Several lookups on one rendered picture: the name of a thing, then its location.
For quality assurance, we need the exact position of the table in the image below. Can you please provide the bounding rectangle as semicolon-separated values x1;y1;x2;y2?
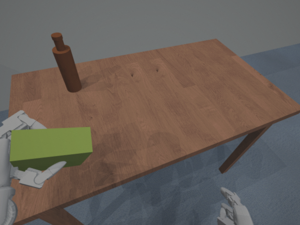
8;39;300;225

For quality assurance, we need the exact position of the robot left forearm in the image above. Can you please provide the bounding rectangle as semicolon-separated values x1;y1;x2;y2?
0;187;18;225

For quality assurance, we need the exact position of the left robot hand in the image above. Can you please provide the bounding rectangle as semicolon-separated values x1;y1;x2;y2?
0;110;67;189

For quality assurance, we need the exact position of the right robot hand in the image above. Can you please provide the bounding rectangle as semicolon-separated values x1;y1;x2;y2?
217;187;254;225

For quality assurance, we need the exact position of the sponge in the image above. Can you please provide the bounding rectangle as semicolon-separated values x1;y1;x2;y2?
10;127;93;172

